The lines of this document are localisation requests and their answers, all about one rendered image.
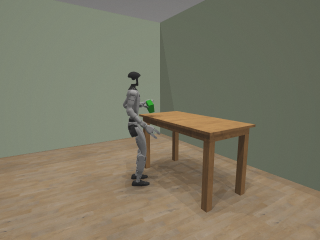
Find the robot right forearm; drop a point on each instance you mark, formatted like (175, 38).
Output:
(134, 116)

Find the robot right upper arm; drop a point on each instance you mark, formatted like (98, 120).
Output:
(131, 100)

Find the table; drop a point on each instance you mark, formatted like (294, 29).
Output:
(209, 130)

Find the left robot hand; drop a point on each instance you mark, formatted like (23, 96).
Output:
(145, 104)

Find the right robot thigh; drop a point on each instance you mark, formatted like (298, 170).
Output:
(140, 140)

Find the right robot foot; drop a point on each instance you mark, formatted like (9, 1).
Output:
(141, 183)

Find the sponge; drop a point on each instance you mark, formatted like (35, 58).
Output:
(150, 105)

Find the right robot hand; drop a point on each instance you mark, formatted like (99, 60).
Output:
(150, 130)

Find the robot left upper arm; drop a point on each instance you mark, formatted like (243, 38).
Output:
(125, 103)

